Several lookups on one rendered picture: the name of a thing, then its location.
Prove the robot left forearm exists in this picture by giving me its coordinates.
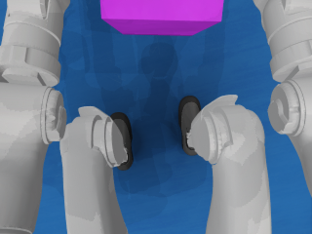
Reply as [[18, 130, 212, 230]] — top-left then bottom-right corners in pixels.
[[0, 0, 70, 87]]

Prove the robot left thigh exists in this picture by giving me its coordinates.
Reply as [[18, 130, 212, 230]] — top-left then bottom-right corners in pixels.
[[61, 115, 129, 234]]

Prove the robot left upper arm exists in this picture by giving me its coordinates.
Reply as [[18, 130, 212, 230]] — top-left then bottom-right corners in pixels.
[[0, 82, 67, 234]]

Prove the carton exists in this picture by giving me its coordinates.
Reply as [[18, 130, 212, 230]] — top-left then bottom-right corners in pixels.
[[99, 0, 224, 36]]

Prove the robot right forearm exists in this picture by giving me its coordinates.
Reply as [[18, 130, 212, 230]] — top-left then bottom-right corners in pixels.
[[253, 0, 312, 83]]

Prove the left robot foot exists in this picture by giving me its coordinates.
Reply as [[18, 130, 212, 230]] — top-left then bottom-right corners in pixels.
[[110, 112, 134, 171]]

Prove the robot right upper arm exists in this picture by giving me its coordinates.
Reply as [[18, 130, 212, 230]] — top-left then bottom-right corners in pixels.
[[267, 76, 312, 197]]

